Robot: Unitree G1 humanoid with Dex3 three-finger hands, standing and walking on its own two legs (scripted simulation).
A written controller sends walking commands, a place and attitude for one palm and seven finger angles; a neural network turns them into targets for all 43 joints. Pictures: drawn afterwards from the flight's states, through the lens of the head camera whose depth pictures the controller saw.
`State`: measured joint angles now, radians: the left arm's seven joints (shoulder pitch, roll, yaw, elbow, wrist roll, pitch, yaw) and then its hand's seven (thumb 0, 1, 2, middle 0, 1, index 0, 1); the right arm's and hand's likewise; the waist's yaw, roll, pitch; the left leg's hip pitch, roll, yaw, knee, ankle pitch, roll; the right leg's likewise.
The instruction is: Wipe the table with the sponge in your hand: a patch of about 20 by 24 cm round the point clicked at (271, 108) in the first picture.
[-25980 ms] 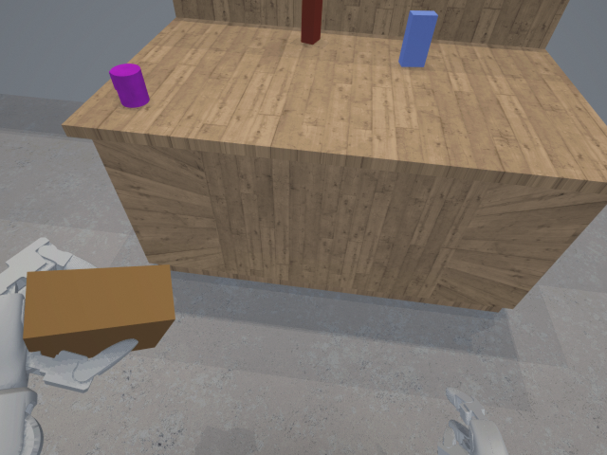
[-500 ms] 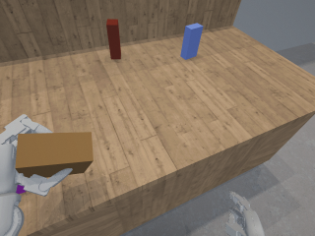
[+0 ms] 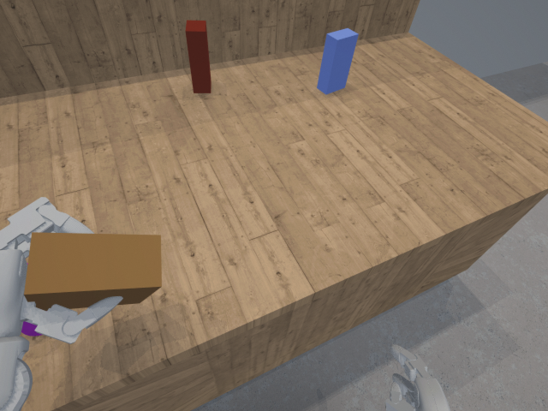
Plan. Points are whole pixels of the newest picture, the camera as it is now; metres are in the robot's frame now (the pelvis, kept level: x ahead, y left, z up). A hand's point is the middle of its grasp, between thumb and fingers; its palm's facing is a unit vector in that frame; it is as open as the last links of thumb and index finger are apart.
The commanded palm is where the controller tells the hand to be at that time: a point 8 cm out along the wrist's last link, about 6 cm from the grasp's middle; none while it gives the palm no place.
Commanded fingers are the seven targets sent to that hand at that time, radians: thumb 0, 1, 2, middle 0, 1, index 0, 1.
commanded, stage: look again from close up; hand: left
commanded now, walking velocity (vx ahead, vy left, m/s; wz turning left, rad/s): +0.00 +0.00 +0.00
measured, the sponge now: (113, 273) +0.23 +0.21 +0.12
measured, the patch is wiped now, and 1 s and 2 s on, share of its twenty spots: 0.00 0.00 0.00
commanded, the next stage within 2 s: shuffle to correct the standing spot in 0.32 s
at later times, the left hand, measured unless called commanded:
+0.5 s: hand (91, 261) +0.23 +0.22 +0.16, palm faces +0.34 -0.86 -0.38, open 9.7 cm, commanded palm +0.17 +0.26 +0.17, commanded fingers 0.00 0.10 1.30 -1.20 -1.60 -1.20 -1.60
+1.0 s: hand (144, 245) +0.25 +0.18 +0.16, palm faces +0.33 -0.86 -0.39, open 9.7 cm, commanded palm +0.19 +0.22 +0.17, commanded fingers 0.00 0.10 1.30 -1.20 -1.60 -1.20 -1.60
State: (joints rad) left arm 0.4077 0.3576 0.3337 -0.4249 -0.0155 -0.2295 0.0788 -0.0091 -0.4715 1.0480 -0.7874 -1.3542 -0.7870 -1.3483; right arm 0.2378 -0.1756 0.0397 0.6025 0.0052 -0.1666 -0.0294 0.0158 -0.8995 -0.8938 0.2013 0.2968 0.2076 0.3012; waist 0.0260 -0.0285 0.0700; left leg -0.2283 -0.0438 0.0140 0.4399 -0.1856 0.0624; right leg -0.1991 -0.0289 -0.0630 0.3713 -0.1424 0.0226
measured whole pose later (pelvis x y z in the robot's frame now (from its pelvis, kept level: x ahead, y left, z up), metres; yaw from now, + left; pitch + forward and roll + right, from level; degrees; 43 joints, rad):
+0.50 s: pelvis +0.01 -0.02 +0.00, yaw +0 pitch -1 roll -1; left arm 0.44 0.37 0.34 -0.47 -0.04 -0.22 0.08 -0.01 -0.47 1.05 -0.79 -1.35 -0.79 -1.35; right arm 0.20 -0.20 0.02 0.59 0.01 -0.15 -0.04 0.02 -0.90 -0.89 0.20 0.30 0.21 0.30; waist 0.02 -0.02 0.05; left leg -0.23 -0.02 0.00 0.44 -0.20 0.04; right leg -0.20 -0.01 -0.07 0.37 -0.16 0.00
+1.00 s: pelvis +0.04 -0.07 +0.00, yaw +1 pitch +0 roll -1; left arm 0.44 0.39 0.35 -0.51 -0.08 -0.16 0.07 -0.01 -0.47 1.05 -0.79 -1.35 -0.79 -1.35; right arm 0.20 -0.18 0.02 0.58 0.02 -0.11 -0.03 0.02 -0.90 -0.89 0.20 0.30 0.21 0.30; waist 0.00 -0.01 0.05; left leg -0.24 0.04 -0.05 0.51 -0.27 -0.03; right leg -0.19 0.06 -0.12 0.42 -0.23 -0.07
